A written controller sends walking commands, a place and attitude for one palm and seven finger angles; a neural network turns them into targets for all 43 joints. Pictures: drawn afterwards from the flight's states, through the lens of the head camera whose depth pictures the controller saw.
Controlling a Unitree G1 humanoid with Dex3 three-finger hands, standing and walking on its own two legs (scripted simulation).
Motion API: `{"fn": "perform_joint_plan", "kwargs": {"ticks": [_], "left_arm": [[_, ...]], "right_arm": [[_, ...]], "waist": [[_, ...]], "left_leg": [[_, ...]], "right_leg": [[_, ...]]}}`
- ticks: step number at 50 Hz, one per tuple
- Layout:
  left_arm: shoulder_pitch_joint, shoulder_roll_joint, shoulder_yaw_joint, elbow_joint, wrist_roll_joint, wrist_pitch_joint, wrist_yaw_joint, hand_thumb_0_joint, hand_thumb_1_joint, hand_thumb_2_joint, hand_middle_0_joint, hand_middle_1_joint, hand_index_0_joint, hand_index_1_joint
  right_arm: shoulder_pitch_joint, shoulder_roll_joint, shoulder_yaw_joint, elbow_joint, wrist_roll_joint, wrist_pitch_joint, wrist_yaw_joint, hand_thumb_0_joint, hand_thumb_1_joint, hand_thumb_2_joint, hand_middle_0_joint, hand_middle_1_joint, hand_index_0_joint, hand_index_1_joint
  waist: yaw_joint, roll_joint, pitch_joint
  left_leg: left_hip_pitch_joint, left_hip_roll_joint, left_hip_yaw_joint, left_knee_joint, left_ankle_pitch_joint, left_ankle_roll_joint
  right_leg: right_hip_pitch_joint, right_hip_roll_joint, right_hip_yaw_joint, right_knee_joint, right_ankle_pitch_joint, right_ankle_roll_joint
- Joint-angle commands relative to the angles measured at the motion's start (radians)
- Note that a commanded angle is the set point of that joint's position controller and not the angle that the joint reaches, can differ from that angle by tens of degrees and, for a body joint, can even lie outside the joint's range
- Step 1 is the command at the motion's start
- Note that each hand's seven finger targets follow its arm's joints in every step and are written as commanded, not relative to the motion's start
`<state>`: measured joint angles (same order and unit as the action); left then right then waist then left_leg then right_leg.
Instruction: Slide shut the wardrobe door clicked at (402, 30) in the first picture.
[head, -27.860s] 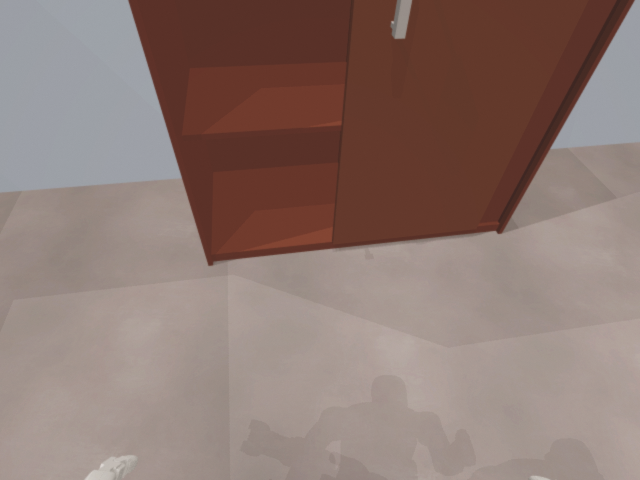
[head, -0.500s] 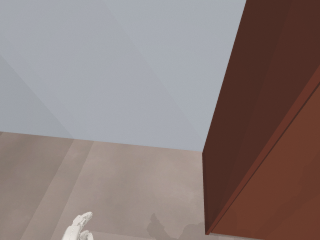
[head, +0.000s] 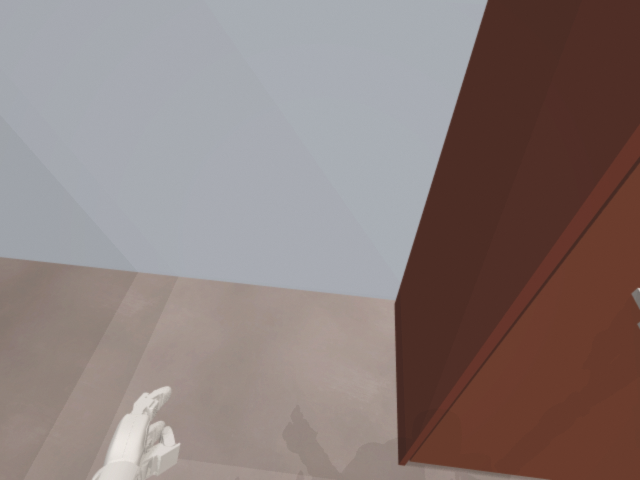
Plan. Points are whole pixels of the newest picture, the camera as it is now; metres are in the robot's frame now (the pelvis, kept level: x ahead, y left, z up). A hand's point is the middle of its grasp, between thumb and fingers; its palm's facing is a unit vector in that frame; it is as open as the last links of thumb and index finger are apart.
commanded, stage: stop walking and hold the door there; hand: right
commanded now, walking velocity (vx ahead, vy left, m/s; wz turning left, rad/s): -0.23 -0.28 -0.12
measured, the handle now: out of the picture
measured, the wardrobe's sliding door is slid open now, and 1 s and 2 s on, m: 0.00 0.00 0.00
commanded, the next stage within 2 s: loosen the grip on the handle in 1.28 s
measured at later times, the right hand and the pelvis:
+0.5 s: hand out of the picture +0.26 -0.34 +0.21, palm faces +0.43 +0.86 -0.27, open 6.7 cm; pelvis -0.08 -0.08 +0.00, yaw +2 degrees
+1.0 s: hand out of the picture +0.26 -0.33 +0.21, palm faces +0.42 +0.88 -0.20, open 6.4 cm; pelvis -0.08 -0.08 +0.00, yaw +4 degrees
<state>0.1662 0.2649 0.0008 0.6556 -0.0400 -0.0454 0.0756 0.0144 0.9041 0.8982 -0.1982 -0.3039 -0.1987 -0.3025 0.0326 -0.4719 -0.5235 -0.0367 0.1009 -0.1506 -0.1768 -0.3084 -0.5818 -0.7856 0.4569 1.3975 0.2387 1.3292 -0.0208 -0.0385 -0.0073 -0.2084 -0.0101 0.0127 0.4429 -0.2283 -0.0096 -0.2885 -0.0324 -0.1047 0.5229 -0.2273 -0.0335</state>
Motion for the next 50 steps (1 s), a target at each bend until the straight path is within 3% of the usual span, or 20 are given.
{"fn": "perform_joint_plan", "kwargs": {"ticks": [1,5,6,8,11,13,16,19,20,22,23,25,28,30,31,33,35,39,43,50], "left_arm": [[-0.066,0.114,0.05,-0.145,-0.008,-0.014,0.006,0.0,0.9,0.9,-0.2,-0.3,-0.2,-0.3],[-0.078,0.108,0.044,-0.147,-0.012,-0.006,0.009,0.0,0.9,0.9,-0.2,-0.3,-0.2,-0.3],[-0.084,0.1,0.042,-0.147,-0.012,-0.002,0.011,0.0,0.9,0.9,-0.2,-0.3,-0.2,-0.3],[-0.108,0.108,0.045,-0.154,-0.01,0.0,0.016,0.0,0.9,0.9,-0.2,-0.3,-0.2,-0.3],[-0.115,0.093,0.031,-0.183,-0.008,-0.006,0.012,0.0,0.9,0.9,-0.2,-0.3,-0.2,-0.3],[-0.099,0.089,0.03,-0.161,0.0,-0.029,0.013,0.0,0.9,0.9,-0.2,-0.3,-0.2,-0.3],[-0.067,0.102,0.042,-0.134,-0.004,-0.045,0.004,0.0,0.9,0.9,-0.2,-0.3,-0.2,-0.3],[-0.088,0.088,0.016,-0.134,0.007,-0.046,0.007,0.0,0.9,0.9,-0.2,-0.3,-0.2,-0.3],[-0.087,0.082,0.011,-0.134,0.011,-0.042,0.006,0.0,0.9,0.9,-0.2,-0.3,-0.2,-0.3],[-0.077,0.088,0.017,-0.135,0.026,-0.024,0.0,0.0,0.9,0.9,-0.2,-0.3,-0.2,-0.3],[-0.072,0.098,0.021,-0.131,0.01,-0.029,0.003,0.0,0.9,0.9,-0.2,-0.3,-0.2,-0.3],[-0.068,0.092,0.01,-0.118,0.005,-0.043,0.001,0.0,0.9,0.9,-0.2,-0.3,-0.2,-0.3],[-0.067,0.091,0.004,-0.099,0.007,-0.038,0.014,0.0,0.9,0.9,-0.2,-0.3,-0.2,-0.3],[-0.076,0.112,0.017,-0.11,0.002,-0.032,0.015,0.0,0.9,0.9,-0.2,-0.3,-0.2,-0.3],[-0.086,0.105,0.013,-0.116,-0.007,-0.025,0.014,0.0,0.9,0.9,-0.2,-0.3,-0.2,-0.3],[-0.099,0.091,0.0,-0.11,0.002,-0.02,0.019,0.0,0.9,0.9,-0.2,-0.3,-0.2,-0.3],[-0.094,0.095,0.004,-0.107,0.003,-0.021,0.024,0.0,0.9,0.9,-0.2,-0.3,-0.2,-0.3],[-0.087,0.094,0.009,-0.112,0.003,-0.027,0.024,0.0,0.9,0.9,-0.2,-0.3,-0.2,-0.3],[-0.084,0.092,0.01,-0.117,0.003,-0.024,0.02,0.0,0.9,0.9,-0.2,-0.3,-0.2,-0.3],[-0.072,0.095,0.014,-0.116,0.002,-0.026,0.019,0.0,0.9,0.9,-0.2,-0.3,-0.2,-0.3]], "right_arm": [[-0.17,-0.327,-0.093,-0.127,-0.053,-0.032,0.002,0.0,-0.9,-0.9,0.45,1.4,0.45,1.4],[-0.216,-0.328,-0.093,-0.156,-0.05,-0.031,0.007,0.0,-0.9,-0.9,0.45,1.4,0.45,1.4],[-0.211,-0.31,-0.075,-0.163,-0.05,-0.029,0.009,0.0,-0.9,-0.9,0.45,1.4,0.45,1.4],[-0.234,-0.285,-0.042,-0.219,-0.046,-0.035,0.016,0.0,-0.9,-0.9,0.45,1.4,0.45,1.4],[-0.267,-0.232,0.011,-0.248,-0.044,-0.058,0.029,0.0,-0.9,-0.9,0.45,1.4,0.45,1.4],[-0.312,-0.217,0.025,-0.257,-0.04,-0.072,0.036,0.0,-0.9,-0.9,0.45,1.4,0.45,1.4],[-0.313,-0.238,0.003,-0.192,-0.029,-0.053,0.039,0.0,-0.9,-0.9,0.45,1.4,0.45,1.4],[-0.361,-0.246,0.009,-0.139,-0.028,-0.034,0.041,0.0,-0.9,-0.9,0.45,1.4,0.45,1.4],[-0.374,-0.246,0.021,-0.121,-0.032,-0.028,0.044,0.0,-0.9,-0.9,0.45,1.4,0.45,1.4],[-0.408,-0.272,0.029,-0.071,-0.035,-0.02,0.054,0.0,-0.9,-0.9,0.45,1.4,0.45,1.4],[-0.464,-0.295,0.005,-0.084,-0.034,-0.028,0.049,0.0,-0.9,-0.9,0.45,1.4,0.45,1.4],[-0.502,-0.203,0.068,-0.074,-0.034,-0.029,0.054,0.0,-0.9,-0.9,0.45,1.4,0.45,1.4],[-0.441,-0.239,0.038,-0.052,-0.04,-0.04,0.049,0.0,-0.9,-0.9,0.45,1.4,0.45,1.4],[-0.439,-0.229,0.056,-0.103,-0.042,-0.049,0.043,0.0,-0.9,-0.9,0.45,1.4,0.45,1.4],[-0.451,-0.197,0.092,-0.109,-0.039,-0.046,0.048,0.0,-0.9,-0.9,0.45,1.4,0.45,1.4],[-0.474,-0.183,0.117,-0.091,-0.039,-0.04,0.055,0.0,-0.9,-0.9,0.45,1.4,0.45,1.4],[-0.456,-0.166,0.122,-0.062,-0.043,-0.047,0.048,0.0,-0.9,-0.9,0.45,1.4,0.45,1.4],[-0.494,-0.176,0.128,-0.112,-0.044,-0.061,0.046,0.0,-0.9,-0.9,0.45,1.4,0.45,1.4],[-0.489,-0.157,0.147,-0.066,-0.043,-0.051,0.049,0.0,-0.9,-0.9,0.45,1.4,0.45,1.4],[-0.482,-0.195,0.107,-0.048,-0.038,-0.041,0.051,0.0,-0.9,-0.9,0.45,1.4,0.45,1.4]], "waist": [[0.01,0.157,-0.137],[0.02,0.197,-0.129],[0.03,0.177,-0.126],[0.024,0.029,-0.146],[0.013,-0.256,-0.143],[0.007,-0.176,-0.129],[0.009,-0.064,-0.17],[-0.003,-0.061,-0.158],[0.002,-0.029,-0.148],[0.024,0.165,-0.091],[0.019,0.23,-0.082],[0.021,0.228,-0.129],[0.028,0.062,-0.174],[0.014,-0.12,-0.212],[0.009,-0.116,-0.197],[0.024,-0.107,-0.086],[0.021,-0.077,-0.052],[0.02,-0.095,-0.138],[0.02,-0.073,-0.11],[0.021,0.022,-0.181]], "left_leg": [[0.054,0.35,-0.29,-0.048,0.626,0.128],[0.044,0.381,-0.229,0.002,0.543,0.114],[0.005,0.352,-0.19,0.033,0.499,0.089],[-0.045,0.229,-0.089,0.136,0.393,0.024],[-0.11,0.05,0.032,0.423,-0.246,-0.02],[-0.144,0.043,0.006,0.533,-0.334,-0.015],[-0.08,0.04,0.05,0.32,-0.243,-0.013],[0.09,0.03,0.058,0.005,-0.16,0.014],[0.133,0.062,0.013,-0.103,-0.127,0.043],[0.005,0.292,-0.334,-0.267,-0.276,0.168],[-0.067,0.371,-0.398,-0.289,-0.304,0.207],[0.016,0.312,-0.241,-0.182,-0.091,0.181],[0.03,0.171,-0.07,-0.042,0.032,0.068],[-0.029,0.054,-0.007,0.054,0.023,0.012],[-0.01,0.031,-0.014,0.035,0.016,0.005],[-0.029,0.018,-0.013,0.025,-0.11,0.003],[-0.009,0.014,-0.018,0.018,-0.116,0.009],[0.022,0.035,-0.037,-0.044,-0.009,0.019],[-0.002,0.046,-0.067,-0.091,-0.072,0.022],[0.031,0.092,-0.108,-0.108,0.156,0.029]], "right_leg": [[-0.011,-0.021,0.14,0.149,-0.088,0.03],[-0.022,-0.03,0.17,0.087,-0.103,0.027],[0.034,-0.025,0.146,0.021,-0.015,0.026],[0.117,-0.073,0.16,-0.079,0.236,0.002],[0.058,-0.212,0.321,-0.214,0.273,-0.096],[0.055,-0.231,0.344,-0.214,0.289,-0.152],[0.119,-0.174,0.27,-0.199,0.226,-0.1],[0.045,-0.147,0.269,-0.25,-0.136,-0.039],[0.006,-0.107,0.242,-0.208,-0.218,-0.004],[-0.031,0.002,0.155,0.071,-0.158,0.058],[-0.034,0.018,0.155,0.231,-0.128,0.056],[-0.061,-0.001,0.177,0.215,-0.125,0.032],[0.144,-0.011,0.125,-0.121,0.056,0.008],[0.235,-0.142,0.296,-0.148,0.19,-0.047],[0.206,-0.157,0.308,-0.147,0.18,-0.053],[0.098,-0.183,0.375,-0.254,-0.075,-0.057],[0.051,-0.184,0.377,-0.293,-0.171,-0.053],[0.136,-0.138,0.278,-0.208,0.009,-0.021],[0.093,-0.118,0.231,-0.2,-0.151,-0.014],[0.159,-0.071,0.152,-0.064,0.178,-0.001]]}}
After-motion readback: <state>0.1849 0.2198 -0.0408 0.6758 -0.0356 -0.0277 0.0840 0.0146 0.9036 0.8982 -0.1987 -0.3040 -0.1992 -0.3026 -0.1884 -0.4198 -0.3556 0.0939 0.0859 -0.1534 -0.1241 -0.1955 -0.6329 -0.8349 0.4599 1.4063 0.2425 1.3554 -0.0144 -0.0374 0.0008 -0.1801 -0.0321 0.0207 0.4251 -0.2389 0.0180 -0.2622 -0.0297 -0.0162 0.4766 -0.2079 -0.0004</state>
